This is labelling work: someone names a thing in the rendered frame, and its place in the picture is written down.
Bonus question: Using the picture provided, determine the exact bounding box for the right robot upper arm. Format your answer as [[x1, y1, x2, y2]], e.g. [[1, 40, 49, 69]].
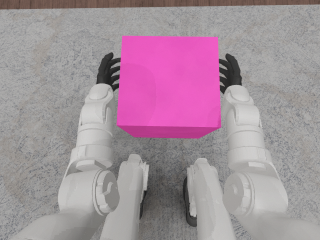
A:
[[222, 171, 320, 240]]

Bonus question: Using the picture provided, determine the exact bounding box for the left robot shin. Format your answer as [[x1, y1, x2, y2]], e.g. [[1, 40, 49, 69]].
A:
[[118, 154, 144, 203]]

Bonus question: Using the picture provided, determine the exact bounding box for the right robot shin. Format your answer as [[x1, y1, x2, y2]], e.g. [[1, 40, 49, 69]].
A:
[[188, 158, 219, 216]]

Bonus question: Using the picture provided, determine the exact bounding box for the right robot forearm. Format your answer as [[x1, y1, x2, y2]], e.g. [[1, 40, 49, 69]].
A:
[[220, 85, 288, 207]]

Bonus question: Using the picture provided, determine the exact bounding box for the robot right hand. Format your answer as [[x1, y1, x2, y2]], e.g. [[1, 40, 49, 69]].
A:
[[219, 53, 242, 94]]

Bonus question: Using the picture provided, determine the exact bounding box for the carton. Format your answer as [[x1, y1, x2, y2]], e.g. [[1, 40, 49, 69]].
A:
[[116, 35, 222, 139]]

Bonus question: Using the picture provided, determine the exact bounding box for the left robot forearm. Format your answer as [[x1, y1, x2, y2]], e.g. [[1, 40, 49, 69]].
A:
[[58, 83, 117, 208]]

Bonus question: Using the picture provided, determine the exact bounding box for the left robot upper arm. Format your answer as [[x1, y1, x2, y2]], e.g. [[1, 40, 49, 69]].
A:
[[10, 169, 120, 240]]

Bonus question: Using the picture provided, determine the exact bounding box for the robot left hand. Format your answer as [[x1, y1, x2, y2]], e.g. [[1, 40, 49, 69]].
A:
[[96, 52, 121, 92]]

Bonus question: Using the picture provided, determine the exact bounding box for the robot shin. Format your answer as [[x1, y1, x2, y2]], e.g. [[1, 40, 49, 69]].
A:
[[188, 158, 219, 216], [118, 154, 144, 203]]

